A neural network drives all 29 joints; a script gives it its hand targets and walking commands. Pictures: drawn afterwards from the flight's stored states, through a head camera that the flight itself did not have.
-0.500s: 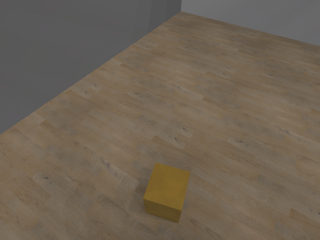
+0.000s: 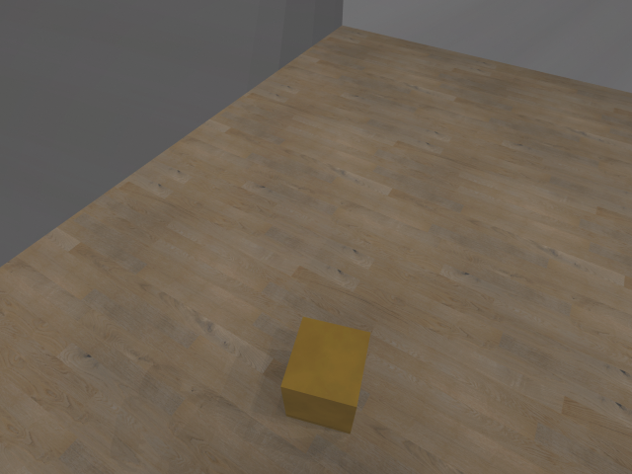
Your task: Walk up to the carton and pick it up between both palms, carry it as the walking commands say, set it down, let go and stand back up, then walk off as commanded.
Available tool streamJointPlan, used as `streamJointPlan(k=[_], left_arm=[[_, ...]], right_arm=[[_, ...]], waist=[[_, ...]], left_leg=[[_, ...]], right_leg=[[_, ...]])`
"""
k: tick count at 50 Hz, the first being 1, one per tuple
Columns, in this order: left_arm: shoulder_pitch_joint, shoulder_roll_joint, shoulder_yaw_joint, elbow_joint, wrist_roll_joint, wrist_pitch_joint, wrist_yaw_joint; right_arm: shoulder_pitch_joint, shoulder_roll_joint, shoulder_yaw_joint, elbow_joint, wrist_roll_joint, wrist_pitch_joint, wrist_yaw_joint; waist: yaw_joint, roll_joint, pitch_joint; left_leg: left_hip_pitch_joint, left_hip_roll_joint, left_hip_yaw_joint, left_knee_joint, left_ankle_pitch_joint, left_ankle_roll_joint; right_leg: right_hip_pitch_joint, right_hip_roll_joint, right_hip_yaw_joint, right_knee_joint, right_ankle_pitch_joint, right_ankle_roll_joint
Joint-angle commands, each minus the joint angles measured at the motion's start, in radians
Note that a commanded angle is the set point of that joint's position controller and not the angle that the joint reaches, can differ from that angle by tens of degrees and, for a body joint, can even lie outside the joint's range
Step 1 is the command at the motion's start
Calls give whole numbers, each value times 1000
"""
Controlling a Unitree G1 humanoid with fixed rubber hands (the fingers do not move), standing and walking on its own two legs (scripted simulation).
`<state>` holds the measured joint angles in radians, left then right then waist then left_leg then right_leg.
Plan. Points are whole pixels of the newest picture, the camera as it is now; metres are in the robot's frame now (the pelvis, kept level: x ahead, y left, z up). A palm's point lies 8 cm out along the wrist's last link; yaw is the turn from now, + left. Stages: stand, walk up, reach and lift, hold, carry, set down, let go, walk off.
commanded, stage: stand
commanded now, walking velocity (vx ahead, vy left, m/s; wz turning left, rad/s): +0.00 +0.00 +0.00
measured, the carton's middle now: (326, 375) +0.49 +0.01 -0.66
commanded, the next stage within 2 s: walk off in 1.74 s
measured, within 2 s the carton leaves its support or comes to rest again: neither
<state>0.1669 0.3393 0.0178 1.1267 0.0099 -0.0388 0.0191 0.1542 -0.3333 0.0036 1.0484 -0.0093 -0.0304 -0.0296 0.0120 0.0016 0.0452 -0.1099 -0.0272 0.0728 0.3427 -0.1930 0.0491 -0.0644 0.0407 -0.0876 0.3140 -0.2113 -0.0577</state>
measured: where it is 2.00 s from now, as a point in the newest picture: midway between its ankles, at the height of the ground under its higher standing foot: outside the picture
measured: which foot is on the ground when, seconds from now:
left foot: down 0.00-1.00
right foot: down 0.00-1.00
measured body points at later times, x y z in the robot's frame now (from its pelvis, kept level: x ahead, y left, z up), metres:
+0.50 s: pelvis +0.00 +0.01 +0.00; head +0.01 +0.02 +0.45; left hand +0.08 +0.32 -0.13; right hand +0.08 -0.29 -0.12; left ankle +0.00 +0.09 -0.75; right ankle -0.02 -0.08 -0.75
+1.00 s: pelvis +0.01 +0.02 +0.00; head +0.02 +0.03 +0.45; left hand +0.10 +0.33 -0.13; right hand +0.10 -0.29 -0.12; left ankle +0.00 +0.09 -0.75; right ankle -0.02 -0.08 -0.75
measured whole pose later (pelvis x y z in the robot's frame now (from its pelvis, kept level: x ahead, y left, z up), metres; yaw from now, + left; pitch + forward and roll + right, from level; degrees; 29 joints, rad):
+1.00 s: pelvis +0.01 +0.02 +0.00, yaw -2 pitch -1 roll +0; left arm 0.11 0.38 -0.02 1.11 0.01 -0.03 0.01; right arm 0.08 -0.36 0.00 1.10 0.00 -0.03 -0.01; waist 0.00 -0.01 0.04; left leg -0.08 -0.05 0.09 0.26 -0.17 0.07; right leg -0.06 0.02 -0.03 0.28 -0.19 -0.02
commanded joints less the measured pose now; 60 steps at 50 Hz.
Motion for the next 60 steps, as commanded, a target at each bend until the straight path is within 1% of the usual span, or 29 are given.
streamJointPlan(k=[1, 6, 7, 8, 9, 10, 14, 19, 21, 24, 25, 26, 27, 28, 29, 30, 33, 36, 41, 43, 45, 48, 49, 51, 52, 54, 55, 57, 60], left_arm=[[8, 149, 15, -32, -1, -6, 0], [-30, 166, 1, -40, -2, -9, -9], [-11, 187, 6, -35, -1, -9, -7], [-41, 189, 4, -36, -5, -11, -9], [-28, 185, 0, -36, 0, -10, -9], [-40, 180, -2, -40, -1, -12, -12], [-55, 208, 1, -49, -4, -15, -8], [-40, 201, -5, -33, -5, -12, -7], [-63, 205, -7, -39, -3, -12, -7], [-67, 207, -3, -41, -7, -9, -4], [-64, 210, -2, -42, -7, -9, -6], [-54, 208, -2, -42, -5, -9, -8], [-54, 208, -5, -41, -4, -8, -5], [-54, 205, -6, -40, -2, -6, -7], [-65, 202, -5, -39, -1, -5, -7], [-59, 197, -7, -42, -5, -6, -6], [-72, 226, 2, -44, -6, -8, -5], [-64, 200, -8, -47, -3, -8, -3], [-93, 211, -5, -57, -6, -5, -2], [-76, 213, -4, -57, -5, -7, -2], [-68, 212, -2, -50, -7, -3, -2], [-73, 207, -8, -57, -4, -1, -2], [-68, 213, -2, -52, -5, -3, -2], [-75, 216, -1, -54, -2, -1, 1], [-77, 216, -5, -57, -3, 0, 2], [-67, 211, -4, -51, -6, -1, 1], [-73, 235, 3, -59, -4, -4, 1], [-80, 224, 2, -60, 0, -2, 0], [-77, 226, 0, -56, -5, 0, 1]], right_arm=[[-25, -155, -23, -40, 1, -7, 1], [-60, -194, -24, -34, 7, -10, 9], [-53, -180, -20, -31, 5, -8, 10], [-56, -195, -20, -25, 12, -10, 10], [-60, -199, -23, -20, 6, -12, 8], [-73, -205, -22, -18, 6, -11, 8], [-85, -203, -22, -15, 4, -10, 14], [-85, -219, -26, -1, 6, -11, 15], [-91, -196, -21, -1, 5, -13, 16], [-100, -205, -23, 1, 6, -12, 15], [-98, -199, -21, 4, 8, -11, 14], [-107, -220, -24, 4, 3, -14, 14], [-101, -214, -25, 5, 5, -11, 14], [-88, -212, -25, 10, 6, -10, 13], [-98, -210, -25, 8, 6, -13, 14], [-90, -217, -28, 8, 2, -15, 12], [-98, -214, -27, 7, 6, -10, 14], [-98, -223, -30, 8, 5, -11, 15], [-113, -221, -32, 5, 4, -11, 11], [-119, -212, -31, 4, 6, -10, 14], [-97, -221, -36, 8, 6, -13, 14], [-101, -227, -35, 11, 5, -12, 15], [-98, -224, -35, 15, 7, -11, 12], [-101, -233, -38, 10, 4, -12, 15], [-104, -217, -36, 6, 5, -12, 14], [-95, -230, -37, 10, 4, -12, 13], [-113, -214, -35, 6, 5, -11, 13], [-110, -214, -35, -2, 9, -10, 13], [-108, -232, -41, 3, 5, -11, 11]], waist=[[2, -4, -8], [-7, 13, -14], [2, 12, -19], [-10, -4, -39], [-2, 18, -10], [-5, -6, -10], [-6, -16, -53], [-6, 12, -39], [-15, -4, -32], [-3, 9, -67], [-14, 4, -50], [-1, 16, -57], [-11, 25, -36], [-4, 19, -38], [-15, 9, -33], [-7, -26, -46], [-7, 10, -60], [-7, -12, -54], [-13, 21, -73], [-4, -19, -60], [-16, -4, -81], [-10, 19, -53], [-10, -6, -60], [-8, 10, -71], [-14, -13, -57], [-11, 19, -80], [-4, 8, -69], [-16, -11, -87], [-15, 9, -70]], left_leg=[[1, 169, -178, -72, 114, -7], [7, 172, -173, -92, 126, -12], [13, 171, -177, -92, 113, -11], [25, 177, -174, -98, 116, -12], [16, 173, -175, -97, 104, -10], [23, 178, -177, -103, 116, -8], [34, 178, -179, -104, 124, -10], [31, 177, -173, -106, 135, -12], [43, 177, -166, -108, 145, -14], [55, 178, -170, -113, 153, -14], [46, 174, -169, -120, 145, -18], [60, 177, -170, -110, 160, -15], [48, 175, -174, -120, 156, -19], [43, 180, -174, -117, 164, -14], [46, 178, -172, -123, 164, -18], [50, 183, -177, -110, 177, -11], [66, 179, -172, -108, 189, -12], [64, 174, -168, -112, 219, -15], [80, 181, -166, -113, 239, -21], [78, 181, -169, -109, 227, -18], [90, 183, -178, -115, 250, -23], [69, 181, -170, -109, 238, -18], [71, 177, -173, -111, 227, -19], [83, 179, -172, -109, 225, -21], [75, 176, -169, -113, 223, -21], [87, 177, -168, -113, 242, -28], [82, 180, -168, -103, 258, -18], [83, 178, -173, -106, 264, -28], [88, 177, -170, -108, 271, -25]], right_leg=[[-35, -188, 181, -70, 99, 17], [-38, -188, 190, -74, 124, 19], [-31, -185, 188, -83, 101, 20], [-36, -184, 193, -86, 93, 22], [-47, -188, 194, -91, 89, 20], [-54, -188, 193, -87, 87, 22], [-18, -187, 192, -91, 111, 21], [-27, -185, 195, -90, 125, 26], [-40, -192, 198, -81, 143, 24], [-18, -188, 198, -78, 149, 26], [-32, -186, 191, -74, 141, 27], [-30, -182, 194, -80, 140, 25], [-34, -184, 189, -79, 143, 27], [-34, -181, 199, -75, 128, 26], [-36, -180, 188, -71, 146, 29], [-29, -183, 195, -74, 145, 27], [-23, -185, 199, -79, 154, 27], [-26, -183, 195, -72, 177, 32], [-21, -186, 205, -64, 196, 30], [-23, -182, 195, -67, 195, 30], [-17, -178, 192, -61, 183, 30], [-28, -185, 195, -66, 182, 30], [-27, -184, 195, -68, 177, 33], [-25, -182, 200, -63, 173, 27], [-35, -186, 200, -62, 183, 27], [-22, -182, 200, -60, 190, 30], [-24, -185, 201, -59, 194, 25], [-11, -178, 190, -44, 217, 28], [-22, -182, 198, -58, 209, 31]])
